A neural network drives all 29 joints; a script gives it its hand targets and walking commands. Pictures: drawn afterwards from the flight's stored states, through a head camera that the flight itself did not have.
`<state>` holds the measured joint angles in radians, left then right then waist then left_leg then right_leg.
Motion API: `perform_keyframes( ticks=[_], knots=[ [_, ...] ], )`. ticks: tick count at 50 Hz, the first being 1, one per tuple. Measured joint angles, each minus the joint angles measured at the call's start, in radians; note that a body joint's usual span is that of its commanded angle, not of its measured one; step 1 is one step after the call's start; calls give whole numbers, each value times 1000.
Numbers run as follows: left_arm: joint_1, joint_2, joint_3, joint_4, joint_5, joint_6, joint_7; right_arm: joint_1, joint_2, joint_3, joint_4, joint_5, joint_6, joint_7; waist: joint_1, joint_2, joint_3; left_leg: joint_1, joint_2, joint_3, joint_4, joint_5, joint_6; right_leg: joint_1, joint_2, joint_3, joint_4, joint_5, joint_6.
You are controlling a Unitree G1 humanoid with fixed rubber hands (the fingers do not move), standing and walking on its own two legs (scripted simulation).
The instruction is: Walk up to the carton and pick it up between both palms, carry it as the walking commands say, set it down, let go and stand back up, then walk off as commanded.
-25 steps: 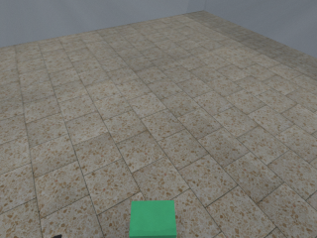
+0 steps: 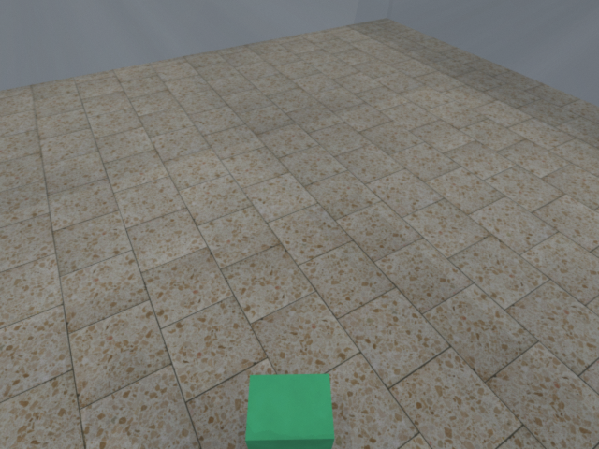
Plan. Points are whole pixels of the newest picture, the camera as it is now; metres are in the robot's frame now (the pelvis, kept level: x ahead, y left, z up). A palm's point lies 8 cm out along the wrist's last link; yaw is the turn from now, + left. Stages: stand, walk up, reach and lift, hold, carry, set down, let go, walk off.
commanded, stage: stand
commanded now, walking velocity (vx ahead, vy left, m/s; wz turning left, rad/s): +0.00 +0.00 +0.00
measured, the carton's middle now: (290, 421) +0.36 +0.04 -0.65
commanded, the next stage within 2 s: walk off in 0.40 s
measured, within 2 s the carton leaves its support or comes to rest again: neither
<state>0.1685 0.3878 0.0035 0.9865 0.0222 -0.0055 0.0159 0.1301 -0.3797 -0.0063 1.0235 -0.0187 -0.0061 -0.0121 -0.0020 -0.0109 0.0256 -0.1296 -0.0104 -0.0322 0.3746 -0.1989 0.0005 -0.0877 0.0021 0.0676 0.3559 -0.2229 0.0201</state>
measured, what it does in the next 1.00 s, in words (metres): stands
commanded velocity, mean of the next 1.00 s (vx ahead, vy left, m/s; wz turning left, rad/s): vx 0.00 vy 0.00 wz -0.26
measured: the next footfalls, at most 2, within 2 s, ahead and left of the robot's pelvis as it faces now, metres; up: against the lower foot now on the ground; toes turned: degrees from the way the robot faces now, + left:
right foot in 1.60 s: -0.04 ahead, -0.10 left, +0.00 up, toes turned -31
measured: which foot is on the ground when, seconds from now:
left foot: down 0.00-1.00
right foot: down 0.00-1.00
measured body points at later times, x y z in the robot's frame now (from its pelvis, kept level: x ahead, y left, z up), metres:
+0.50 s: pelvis +0.00 +0.00 +0.00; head +0.00 +0.00 +0.45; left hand +0.09 +0.32 -0.12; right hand +0.10 -0.32 -0.11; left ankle +0.00 +0.12 -0.75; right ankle -0.02 -0.14 -0.75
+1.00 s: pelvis -0.02 -0.01 -0.01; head +0.01 -0.02 +0.43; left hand +0.09 +0.27 -0.14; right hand +0.01 -0.33 -0.14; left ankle +0.00 +0.12 -0.74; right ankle -0.02 -0.14 -0.75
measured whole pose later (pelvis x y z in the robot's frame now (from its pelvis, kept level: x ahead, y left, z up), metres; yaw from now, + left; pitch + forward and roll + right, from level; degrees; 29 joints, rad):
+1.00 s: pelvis -0.02 -0.01 -0.01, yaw -7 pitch +0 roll +1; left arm 0.20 0.33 0.02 0.94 0.03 0.04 0.00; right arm 0.18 -0.37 -0.05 0.98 -0.01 0.06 -0.05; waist 0.00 0.00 0.06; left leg -0.29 0.02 0.04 0.65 -0.38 -0.02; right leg -0.29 0.06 0.17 0.59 -0.29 0.01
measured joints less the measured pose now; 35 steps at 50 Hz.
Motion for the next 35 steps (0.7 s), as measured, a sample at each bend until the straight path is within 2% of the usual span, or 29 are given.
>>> perform_keyframes(
  ticks=[29,35],
  knots=[
    [-29,9,1,38,-7,-2,-4,-16,-9,3,25,4,-4,2,0,2,7,2,0,-8,-17,12,-3,5,-3,-9,-17,9,0],
    [-13,-13,-7,41,-12,29,-7,-9,11,7,21,8,22,-5,11,1,3,-11,7,14,-1,3,-5,-23,2,10,13,1,0]
  ],
)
